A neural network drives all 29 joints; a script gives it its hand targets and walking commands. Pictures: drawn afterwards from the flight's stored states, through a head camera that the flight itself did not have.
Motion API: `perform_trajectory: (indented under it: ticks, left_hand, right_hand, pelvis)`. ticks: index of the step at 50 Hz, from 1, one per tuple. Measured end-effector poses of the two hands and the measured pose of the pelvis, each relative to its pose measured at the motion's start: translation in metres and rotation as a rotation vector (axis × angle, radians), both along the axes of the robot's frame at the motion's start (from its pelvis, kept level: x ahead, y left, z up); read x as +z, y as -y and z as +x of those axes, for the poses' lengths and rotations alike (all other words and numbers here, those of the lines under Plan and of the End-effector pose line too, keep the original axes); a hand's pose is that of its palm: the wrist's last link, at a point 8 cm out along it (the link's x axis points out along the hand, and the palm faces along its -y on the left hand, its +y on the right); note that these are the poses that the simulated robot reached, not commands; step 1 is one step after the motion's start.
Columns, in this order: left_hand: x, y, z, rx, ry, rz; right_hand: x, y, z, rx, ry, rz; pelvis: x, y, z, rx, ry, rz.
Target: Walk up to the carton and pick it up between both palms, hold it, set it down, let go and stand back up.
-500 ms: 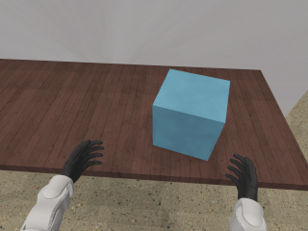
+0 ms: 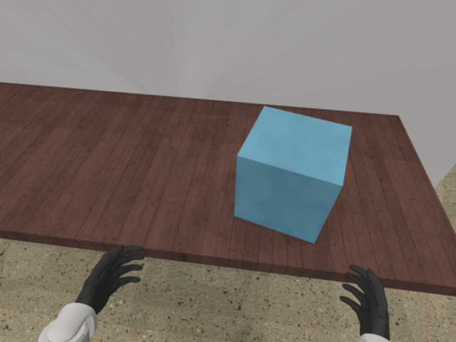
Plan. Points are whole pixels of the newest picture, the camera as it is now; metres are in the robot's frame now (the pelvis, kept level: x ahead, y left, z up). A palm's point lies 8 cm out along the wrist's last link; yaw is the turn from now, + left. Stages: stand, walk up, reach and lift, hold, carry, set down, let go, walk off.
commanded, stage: set down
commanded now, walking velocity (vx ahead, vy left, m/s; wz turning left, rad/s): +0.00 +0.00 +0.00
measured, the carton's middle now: (289, 174) +0.45 -0.10 +0.01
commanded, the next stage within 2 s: let go in 0.86 s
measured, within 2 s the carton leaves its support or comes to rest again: neither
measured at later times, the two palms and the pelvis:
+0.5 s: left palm (116, 300) +0.19 +0.22 -0.02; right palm (384, 329) +0.16 -0.22 -0.04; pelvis +0.00 -0.02 +0.00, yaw +0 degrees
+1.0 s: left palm (124, 328) +0.16 +0.21 -0.05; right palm out of the picture +0.14 -0.23 -0.06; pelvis -0.01 -0.03 +0.01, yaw +0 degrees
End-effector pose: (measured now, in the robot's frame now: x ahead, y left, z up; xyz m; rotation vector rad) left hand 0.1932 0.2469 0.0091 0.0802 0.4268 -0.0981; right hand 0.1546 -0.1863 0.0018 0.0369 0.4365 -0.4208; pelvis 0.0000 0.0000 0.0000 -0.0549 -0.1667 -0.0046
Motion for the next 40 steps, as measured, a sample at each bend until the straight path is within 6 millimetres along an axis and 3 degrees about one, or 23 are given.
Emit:
perform_trajectory:
  ticks: [10,17,20,28,33,40]
  left_hand:
    - [-0.015,-0.002,-0.009,0.032,-0.088,0.027]
    - [-0.016,0.007,-0.004,0.044,-0.091,0.036]
    - [-0.022,0.013,-0.002,0.039,-0.125,0.061]
    - [-0.031,0.028,-0.003,0.041,-0.205,0.09]
    - [-0.03,0.033,-0.005,0.06,-0.195,0.091]
    - [-0.042,0.033,-0.019,0.079,-0.254,0.097]
  right_hand:
    - [-0.011,0.008,0.002,0.039,-0.064,-0.018]
    - [-0.012,0.019,0.011,0.067,-0.051,-0.033]
    - [-0.022,0.027,0.012,0.073,-0.074,-0.035]
    - [-0.046,0.041,0.002,0.107,-0.147,-0.007]
    - [-0.045,0.042,0.001,0.133,-0.113,0.002]
    - [-0.052,0.043,-0.005,0.17,-0.139,-0.007]
  pelvis:
    - [0.001,0.008,-0.006,0.001,0.001,0.011]
    - [0.003,0.014,-0.006,-0.002,-0.03,0.016]
    - [0.004,0.017,-0.005,0.0,-0.038,0.016]
    - [0.005,0.022,0.0,0.001,-0.047,0.02]
    - [0.006,0.026,0.003,0.004,-0.058,0.023]
    - [0.007,0.03,0.002,0.014,-0.046,0.025]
